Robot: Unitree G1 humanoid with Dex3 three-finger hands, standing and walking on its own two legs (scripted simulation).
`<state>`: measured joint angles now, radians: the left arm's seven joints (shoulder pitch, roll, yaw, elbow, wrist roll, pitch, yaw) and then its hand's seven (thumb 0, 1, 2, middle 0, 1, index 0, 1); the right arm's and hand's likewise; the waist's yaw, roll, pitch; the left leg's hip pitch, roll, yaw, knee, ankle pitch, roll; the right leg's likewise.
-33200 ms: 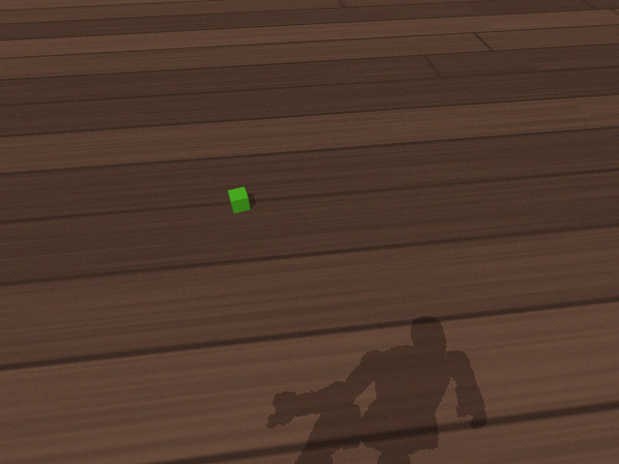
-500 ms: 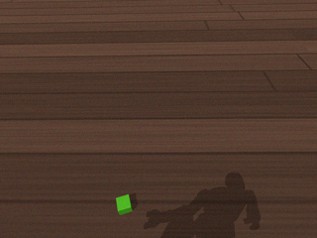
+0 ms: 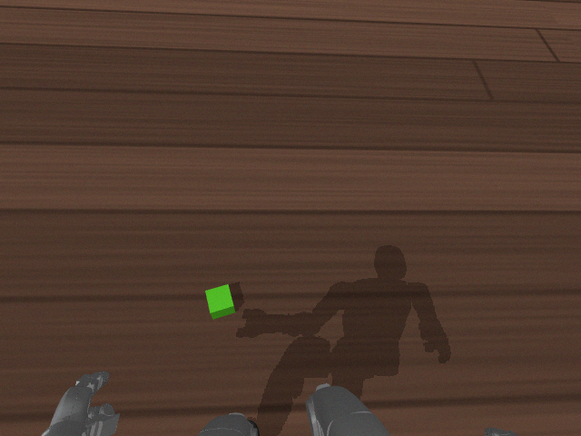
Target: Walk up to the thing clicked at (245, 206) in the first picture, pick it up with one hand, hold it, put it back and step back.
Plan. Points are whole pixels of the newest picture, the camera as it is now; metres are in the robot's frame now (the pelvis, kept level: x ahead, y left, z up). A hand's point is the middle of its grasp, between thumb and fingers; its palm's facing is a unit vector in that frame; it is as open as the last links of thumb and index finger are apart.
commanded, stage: step back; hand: left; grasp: from above
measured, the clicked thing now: (220, 301) +0.50 +0.19 -0.73
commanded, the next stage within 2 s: none
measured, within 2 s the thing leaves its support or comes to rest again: neither
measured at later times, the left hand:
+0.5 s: hand out of the picture +0.03 +0.25 -0.13, palm faces -0.03 -0.91 -0.41, open 7.4 cm
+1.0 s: hand out of the picture -0.17 +0.27 -0.16, palm faces -0.08 -0.91 -0.40, open 7.4 cm
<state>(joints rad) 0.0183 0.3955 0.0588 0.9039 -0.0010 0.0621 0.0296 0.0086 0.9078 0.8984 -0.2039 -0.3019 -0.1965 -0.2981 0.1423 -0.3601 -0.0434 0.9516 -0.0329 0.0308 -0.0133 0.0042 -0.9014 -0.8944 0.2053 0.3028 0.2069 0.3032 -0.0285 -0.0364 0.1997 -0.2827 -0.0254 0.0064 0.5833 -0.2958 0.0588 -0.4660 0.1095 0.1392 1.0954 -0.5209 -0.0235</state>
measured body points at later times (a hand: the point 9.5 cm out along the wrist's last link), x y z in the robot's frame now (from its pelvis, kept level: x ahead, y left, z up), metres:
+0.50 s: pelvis -0.10 +0.00 +0.00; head -0.03 -0.02 +0.44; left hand +0.03 +0.30 -0.11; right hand -0.01 -0.33 -0.13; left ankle -0.15 +0.13 -0.67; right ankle -0.05 -0.13 -0.73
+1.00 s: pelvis -0.25 +0.00 -0.01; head -0.18 +0.00 +0.43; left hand -0.16 +0.32 -0.14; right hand -0.12 -0.32 -0.11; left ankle -0.15 +0.12 -0.73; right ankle -0.31 -0.14 -0.72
